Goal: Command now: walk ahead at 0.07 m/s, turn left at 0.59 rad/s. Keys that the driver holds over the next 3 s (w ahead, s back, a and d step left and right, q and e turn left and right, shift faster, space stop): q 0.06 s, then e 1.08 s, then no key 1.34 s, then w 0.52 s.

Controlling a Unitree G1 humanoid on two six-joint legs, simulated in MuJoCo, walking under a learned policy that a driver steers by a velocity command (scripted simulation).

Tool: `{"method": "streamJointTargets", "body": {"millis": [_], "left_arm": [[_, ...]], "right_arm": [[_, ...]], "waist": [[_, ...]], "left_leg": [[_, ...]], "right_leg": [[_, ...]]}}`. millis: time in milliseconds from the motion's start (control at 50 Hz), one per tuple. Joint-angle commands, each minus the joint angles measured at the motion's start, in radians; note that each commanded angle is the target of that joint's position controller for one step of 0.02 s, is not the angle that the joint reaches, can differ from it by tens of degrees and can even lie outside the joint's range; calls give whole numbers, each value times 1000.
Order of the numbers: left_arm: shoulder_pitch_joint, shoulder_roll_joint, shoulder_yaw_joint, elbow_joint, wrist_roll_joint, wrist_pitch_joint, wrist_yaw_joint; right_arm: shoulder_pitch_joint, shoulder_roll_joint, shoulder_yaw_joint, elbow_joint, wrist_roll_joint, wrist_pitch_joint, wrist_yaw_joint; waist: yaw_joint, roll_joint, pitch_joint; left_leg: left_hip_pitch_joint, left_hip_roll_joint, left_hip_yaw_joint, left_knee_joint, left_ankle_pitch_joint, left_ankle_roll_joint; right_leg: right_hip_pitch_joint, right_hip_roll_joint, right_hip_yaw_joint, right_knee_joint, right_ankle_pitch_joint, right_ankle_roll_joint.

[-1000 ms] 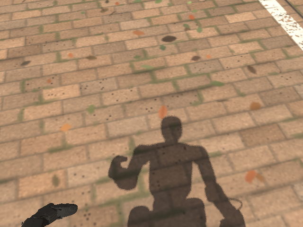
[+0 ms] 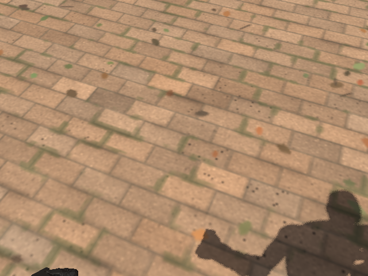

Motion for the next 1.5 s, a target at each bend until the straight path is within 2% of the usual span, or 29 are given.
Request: {"method": "streamJointTargets", "body": {"millis": [20, 60, 100, 180, 280, 300, 320, 340, 400, 460, 600, 620, 640, 660, 680, 720, 880, 1060, 1080, 1100, 1120, 1140, 1160, 1220, 1340, 1440, 1460, 1480, 1500], "left_arm": [[89, 164, 49, -55, -8, 9, 10], [30, 106, 30, -78, -9, 27, 14], [9, 119, 26, -67, -9, 41, 16], [-7, 88, 14, -37, -14, 45, 1], [59, 156, 28, -10, -46, 53, -10], [67, 140, 22, -11, -39, 46, -14], [77, 97, 14, -27, -34, 36, -18], [49, 106, 15, -29, -35, 35, -15], [67, 134, 41, -19, -39, 56, -4], [96, 98, 41, -27, -48, 80, -8], [154, 109, 51, -47, -47, 102, -36], [174, 162, 69, -54, -41, 101, -24], [192, 314, 101, -79, -33, 98, -7], [244, 277, 83, -86, 2, 77, -20], [209, 253, 75, -87, 3, 58, -24], [123, 208, 65, -92, -35, 51, -7], [101, 207, 65, -119, -39, 86, 33], [45, 208, 70, -148, -51, 110, 21], [35, 199, 67, -152, -58, 113, 25], [65, 166, 58, -154, -54, 113, 27], [131, 122, 48, -160, -46, 108, 23], [122, 195, 72, -160, -43, 99, 25], [141, 246, 91, -142, -40, 99, 26], [162, 178, 81, -101, -37, 121, 31], [83, 85, 35, -137, -35, 112, 22], [166, 99, 36, -90, -31, 108, 9], [172, 135, 38, -96, -25, 107, 14], [165, 221, 52, -108, -12, 110, 25], [107, 145, 30, -105, -3, 103, 15]], "right_arm": [[169, -148, -28, -60, -4, -8, 2], [75, -173, -46, -44, 11, 22, -3], [27, -110, -28, -62, 3, 36, -4], [19, 3, 19, -51, -19, 18, 5], [20, -70, -3, -19, -16, 6, 12], [31, -114, -10, -30, -29, 6, 4], [10, -185, -30, -22, -38, 12, -1], [-4, -145, -27, -20, -42, 9, 3], [-73, -111, -21, -44, -34, -15, -7], [-71, -103, -22, -27, -15, -27, -13], [-97, -123, -36, 1, 19, -7, -9], [-35, -94, -31, 22, 8, -16, -2], [-48, -20, -4, -28, -54, -22, 3], [-150, -50, -9, -50, -37, -30, -3], [-167, -82, -19, -47, -11, -27, -6], [-155, -94, -28, -20, -14, -21, -20], [-145, -46, -17, -12, -10, -31, -8], [-91, -66, -27, -5, 3, -71, 29], [-58, -69, -31, 7, 1, -75, 30], [-35, -115, -43, 8, -10, -74, 26], [-75, -199, -56, -7, -28, -63, 19], [-77, -175, -52, -16, -58, -63, 24], [-110, -124, -33, -32, -50, -67, 23], [-155, -68, -10, -32, -11, -62, 15], [-106, -94, -10, -7, -16, -43, 15], [-66, -98, 0, 31, 13, -34, 27], [-23, -76, 11, 45, 2, -46, 31], [1, -27, 29, 30, -35, -62, 39], [-38, -12, 35, 29, -40, -63, 34]], "waist": [[-4, -220, -248], [15, -97, -155], [19, -114, -96], [19, -176, -130], [19, -165, -106], [19, -106, -118], [60, 95, -101], [37, 173, -85], [24, 200, -23], [31, 139, -38], [59, 125, -94], [54, -5, -110], [31, -335, -113], [121, -243, -194], [104, -151, -147], [67, -82, -94], [56, -135, -104], [35, -175, -99], [13, -165, -102], [23, -96, -126], [93, 171, -114], [61, 232, -86], [72, 147, -74], [70, 107, -34], [17, 169, -81], [49, 143, -73], [36, 84, -98], [-12, -135, -137], [-7, -200, -119]], "left_leg": [[-313, 61, 25, 467, -232, -86], [-328, 106, 71, 546, -94, -123], [-267, 111, 94, 503, -29, -131], [-72, 142, 164, 114, -10, -126], [163, 126, 188, -317, 295, -58], [239, 222, 113, -310, 351, -15], [188, 322, 32, -308, 324, 56], [90, 368, -18, -370, 236, 108], [88, 438, -37, -369, 489, 153], [170, 464, 19, -315, 782, 174], [116, 406, 191, -155, 673, 78], [8, 344, 269, -2, 477, -1], [-312, 188, 338, 306, -130, -126], [-367, 132, 168, 474, -270, -126], [-395, 154, 137, 538, -212, -116], [-415, 183, 127, 484, -55, -109], [-266, 130, 130, 169, 123, -149], [-37, 92, 133, -216, 185, -100], [43, 104, 143, -337, 293, -84], [154, 220, 60, -379, 366, -43], [220, 422, -164, -398, 543, 78], [146, 540, -294, -424, 599, 214], [110, 524, -238, -417, 563, 226], [104, 387, -49, -394, 507, 158], [172, 361, 50, -362, 598, 176], [86, 344, 64, -298, 601, 122], [11, 321, 84, -275, 512, 52], [-68, 226, 187, -174, 308, -32], [14, 205, 206, -232, 144, -79]], "right_leg": [[482, -496, 543, -108, 524, -311], [360, -363, 302, -117, 317, -232], [227, -295, 221, -167, 224, -228], [193, -223, 122, -175, 206, -218], [114, -205, 203, -147, -25, -158], [39, -183, 192, -110, -102, -103], [-21, -78, 66, -33, -236, -43], [20, -32, -19, 60, -269, -5], [-67, -38, -46, 336, -391, 17], [-137, -76, -35, 452, -454, 38], [167, -18, -151, 4, -108, -7], [302, -66, -27, -82, 133, -52], [468, -363, 394, -89, 617, -223], [438, -451, 505, -121, 617, -385], [419, -409, 424, -125, 543, -368], [384, -315, 319, -121, 380, -270], [307, -222, 305, -151, 142, -238], [239, -177, 471, -85, 97, -200], [210, -147, 458, -55, 68, -167], [131, -97, 408, 28, -83, -115], [-35, 58, 216, 228, -411, -47], [-128, 78, 125, 469, -573, 3], [-124, 28, 133, 608, -518, 28], [-144, 24, 116, 719, -378, 78], [7, -37, 10, 340, -384, 96], [279, -23, -63, -167, -69, 33], [399, -87, 26, -176, 60, -1], [454, -240, 192, -117, 275, -73], [284, -282, 213, -124, 184, -163]]}}
Next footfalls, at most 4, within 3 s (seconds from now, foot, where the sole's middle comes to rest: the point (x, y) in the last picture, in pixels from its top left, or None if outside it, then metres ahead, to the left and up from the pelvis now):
0.30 left None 0.06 0.14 -0.76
0.62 right None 0.06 -0.12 -0.76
1.10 left None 0.14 0.09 -0.76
1.46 right None -0.02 -0.13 -0.76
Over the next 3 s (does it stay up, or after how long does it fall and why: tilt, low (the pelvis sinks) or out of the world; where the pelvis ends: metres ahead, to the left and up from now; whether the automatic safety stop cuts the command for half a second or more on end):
stays up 0.16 -0.05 0.02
